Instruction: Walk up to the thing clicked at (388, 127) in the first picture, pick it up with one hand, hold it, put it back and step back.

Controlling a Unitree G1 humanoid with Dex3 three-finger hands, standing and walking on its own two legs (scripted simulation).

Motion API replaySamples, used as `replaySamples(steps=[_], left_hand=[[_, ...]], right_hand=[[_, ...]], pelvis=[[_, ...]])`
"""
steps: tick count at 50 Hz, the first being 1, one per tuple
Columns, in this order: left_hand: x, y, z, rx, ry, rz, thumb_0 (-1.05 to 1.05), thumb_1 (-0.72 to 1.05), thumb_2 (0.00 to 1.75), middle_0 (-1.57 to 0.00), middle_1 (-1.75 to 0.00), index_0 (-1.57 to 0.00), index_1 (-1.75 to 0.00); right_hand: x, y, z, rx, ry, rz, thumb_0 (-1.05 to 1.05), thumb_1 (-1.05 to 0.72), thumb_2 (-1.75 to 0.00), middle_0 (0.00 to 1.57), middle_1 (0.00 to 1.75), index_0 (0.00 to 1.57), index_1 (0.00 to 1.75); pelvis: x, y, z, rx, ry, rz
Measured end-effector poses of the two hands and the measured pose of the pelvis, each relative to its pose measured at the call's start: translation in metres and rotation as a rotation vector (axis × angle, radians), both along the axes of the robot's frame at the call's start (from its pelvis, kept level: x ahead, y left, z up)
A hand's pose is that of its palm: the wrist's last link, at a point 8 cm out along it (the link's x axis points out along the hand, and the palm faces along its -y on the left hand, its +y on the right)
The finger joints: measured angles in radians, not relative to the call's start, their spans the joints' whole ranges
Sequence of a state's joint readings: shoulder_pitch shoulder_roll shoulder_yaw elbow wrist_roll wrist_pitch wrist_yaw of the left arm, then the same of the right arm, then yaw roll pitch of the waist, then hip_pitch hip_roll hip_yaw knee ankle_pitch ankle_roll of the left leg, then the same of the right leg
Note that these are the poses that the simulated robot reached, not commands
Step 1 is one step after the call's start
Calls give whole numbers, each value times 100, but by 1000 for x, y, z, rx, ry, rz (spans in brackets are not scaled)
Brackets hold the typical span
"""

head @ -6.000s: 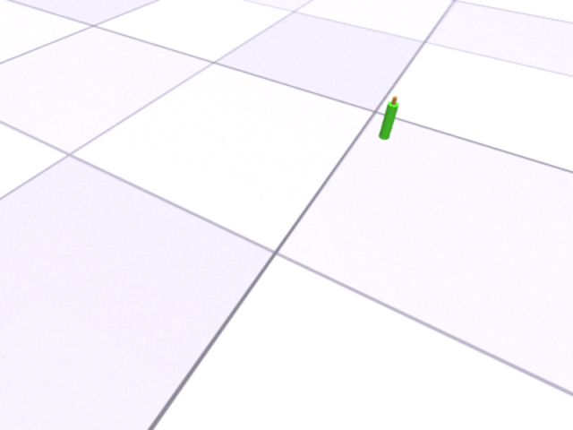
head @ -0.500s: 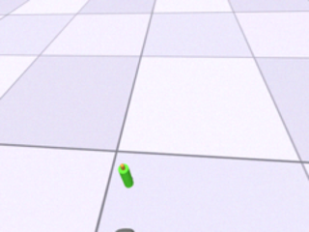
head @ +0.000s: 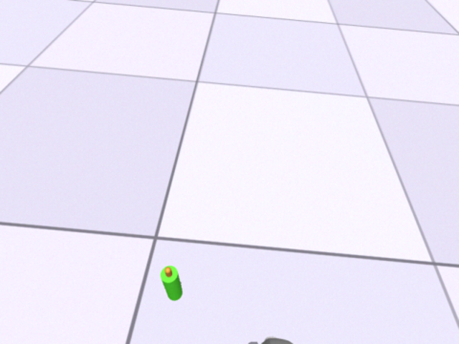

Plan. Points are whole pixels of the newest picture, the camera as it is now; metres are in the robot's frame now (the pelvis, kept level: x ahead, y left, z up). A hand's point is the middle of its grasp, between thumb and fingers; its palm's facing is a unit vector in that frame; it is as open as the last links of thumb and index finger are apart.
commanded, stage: walk up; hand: left
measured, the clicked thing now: (171, 282) +0.43 +0.19 -0.62
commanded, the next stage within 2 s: stand in 1.42 s
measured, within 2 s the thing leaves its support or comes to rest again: neither
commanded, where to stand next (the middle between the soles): +0.08 -0.02 m, yaw +0 degrees
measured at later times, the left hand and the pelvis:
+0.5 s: hand (93, 342) +0.16 +0.24 -0.13, palm faces -0.02 -0.94 -0.34, open 7.4 cm; pelvis +0.04 -0.01 +0.02, yaw +0 degrees
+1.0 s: hand out of the picture +0.11 +0.25 -0.13, palm faces +0.00 -0.94 -0.34, open 7.4 cm; pelvis +0.05 +0.00 +0.02, yaw +0 degrees
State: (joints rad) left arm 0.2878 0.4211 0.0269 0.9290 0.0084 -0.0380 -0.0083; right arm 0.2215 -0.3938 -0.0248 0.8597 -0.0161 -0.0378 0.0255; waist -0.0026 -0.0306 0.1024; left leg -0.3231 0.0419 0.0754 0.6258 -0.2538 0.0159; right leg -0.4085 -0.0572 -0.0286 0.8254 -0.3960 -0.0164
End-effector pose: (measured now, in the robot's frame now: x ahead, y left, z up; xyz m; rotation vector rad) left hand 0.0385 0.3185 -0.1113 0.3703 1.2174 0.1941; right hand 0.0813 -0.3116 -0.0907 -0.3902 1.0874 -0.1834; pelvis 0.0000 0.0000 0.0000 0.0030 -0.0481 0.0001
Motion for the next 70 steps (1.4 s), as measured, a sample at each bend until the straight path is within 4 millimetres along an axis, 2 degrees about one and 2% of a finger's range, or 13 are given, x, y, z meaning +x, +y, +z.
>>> replaySamples(steps=[4,11,20,26,31,38,51,58,70], left_hand=[[12,-5,0,37,-13,11,0,90,90,-21,-30,-20,-30],[44,-19,7,24,-28,-6,0,90,90,-21,-30,-20,-30],[96,-30,16,-29,-90,-16,0,90,90,-21,-30,-20,-30],[114,-32,19,-45,-106,-7,0,90,90,-21,-30,-20,-30],[114,-32,20,-51,-91,0,0,90,90,-21,-30,-20,-30],[97,-29,17,-50,-40,23,0,90,90,-21,-30,-20,-30],[69,-22,15,-41,26,65,0,90,90,-21,-30,-20,-30],[70,-20,16,-39,21,65,0,90,90,-21,-30,-20,-30],[82,-21,16,-46,-6,51,0,90,90,-21,-30,-20,-30]], right_hand=[[7,-8,-21,23,29,-23,1,-90,-90,20,30,20,30],[12,3,-35,80,83,-50,1,-90,-90,20,30,20,30],[12,10,-23,85,151,-57,1,-90,-90,20,30,20,30],[24,4,-11,57,139,-70,1,-90,-90,20,30,20,30],[37,0,-4,42,114,-73,1,-90,-90,20,30,20,30],[49,2,0,43,98,-66,0,-90,-90,20,30,20,30],[50,15,-6,68,122,-58,0,-90,-90,20,30,20,30],[48,19,-7,74,127,-63,1,-90,-90,20,30,20,30],[44,18,-5,66,130,-70,1,-90,-90,20,30,20,30]], pelvis=[[8,-9,-9,-5,-7,-2],[17,-9,-3,10,0,2],[33,-8,12,5,10,3],[38,-8,18,3,5,6],[41,-7,21,0,5,6],[43,-6,23,-2,8,6],[47,-3,25,-3,7,8],[48,-1,25,-2,6,10],[49,0,25,-2,9,14]])
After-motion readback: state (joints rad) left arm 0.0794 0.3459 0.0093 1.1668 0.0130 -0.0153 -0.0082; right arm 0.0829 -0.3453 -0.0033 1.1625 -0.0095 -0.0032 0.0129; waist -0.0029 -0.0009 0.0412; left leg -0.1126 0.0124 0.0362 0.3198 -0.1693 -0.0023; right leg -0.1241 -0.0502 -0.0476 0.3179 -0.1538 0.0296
